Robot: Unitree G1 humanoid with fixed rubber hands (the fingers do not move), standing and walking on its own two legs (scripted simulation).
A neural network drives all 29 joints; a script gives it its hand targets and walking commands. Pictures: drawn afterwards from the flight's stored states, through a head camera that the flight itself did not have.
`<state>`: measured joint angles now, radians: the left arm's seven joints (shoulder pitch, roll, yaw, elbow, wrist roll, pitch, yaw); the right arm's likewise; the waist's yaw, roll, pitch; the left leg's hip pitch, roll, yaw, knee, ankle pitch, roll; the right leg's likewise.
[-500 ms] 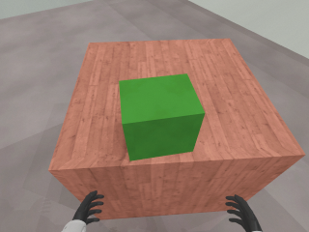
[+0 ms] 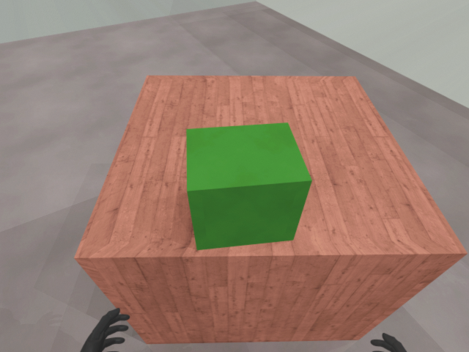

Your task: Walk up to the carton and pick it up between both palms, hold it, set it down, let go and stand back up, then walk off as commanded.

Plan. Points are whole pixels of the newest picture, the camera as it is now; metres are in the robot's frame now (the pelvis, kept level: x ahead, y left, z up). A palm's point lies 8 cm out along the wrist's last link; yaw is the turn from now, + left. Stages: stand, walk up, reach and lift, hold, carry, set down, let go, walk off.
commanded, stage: stand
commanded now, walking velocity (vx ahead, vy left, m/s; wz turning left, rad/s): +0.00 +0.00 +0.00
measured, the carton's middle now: (242, 186) +0.43 +0.02 +0.03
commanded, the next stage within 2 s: walk off in 1.58 s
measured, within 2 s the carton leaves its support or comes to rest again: neither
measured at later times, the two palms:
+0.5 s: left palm out of the picture +0.04 +0.29 -0.11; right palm out of the picture +0.03 -0.27 -0.10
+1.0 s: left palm out of the picture -0.03 +0.32 -0.11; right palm out of the picture +0.00 -0.27 -0.11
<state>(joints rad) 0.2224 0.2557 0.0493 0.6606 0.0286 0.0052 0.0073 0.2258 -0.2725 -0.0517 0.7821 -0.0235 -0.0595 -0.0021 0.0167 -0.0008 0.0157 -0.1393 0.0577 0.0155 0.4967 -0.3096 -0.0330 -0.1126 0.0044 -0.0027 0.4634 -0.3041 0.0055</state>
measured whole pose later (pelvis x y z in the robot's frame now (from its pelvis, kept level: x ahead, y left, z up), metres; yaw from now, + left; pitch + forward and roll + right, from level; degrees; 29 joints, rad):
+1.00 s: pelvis -0.07 +0.02 +0.00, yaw +2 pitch -4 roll +0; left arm 0.25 0.35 0.03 0.97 0.00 -0.02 -0.01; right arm 0.26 -0.33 -0.03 0.94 -0.01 -0.02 0.01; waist 0.00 0.00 0.05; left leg -0.18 0.00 0.00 0.42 -0.16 0.00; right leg -0.15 -0.05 -0.02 0.40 -0.17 0.04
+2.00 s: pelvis -0.08 -0.01 -0.02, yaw +2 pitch -2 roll +1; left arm 0.18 0.40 0.09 0.84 0.03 0.05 0.02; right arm 0.15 -0.39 -0.06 0.81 -0.03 0.05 -0.02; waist -0.02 -0.03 0.15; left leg -0.36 0.01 0.00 0.65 -0.25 -0.01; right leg -0.39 0.00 0.00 0.92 -0.51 -0.02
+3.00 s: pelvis -0.29 -0.01 -0.03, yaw +2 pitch -5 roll +0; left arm 0.18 0.33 0.02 0.67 0.05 0.04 0.03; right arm 0.21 -0.44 -0.08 0.75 0.00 0.09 -0.03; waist 0.00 0.08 0.22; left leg -0.46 -0.11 -0.16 1.18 -0.56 -0.01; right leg -0.30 0.04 0.03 0.76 -0.38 -0.02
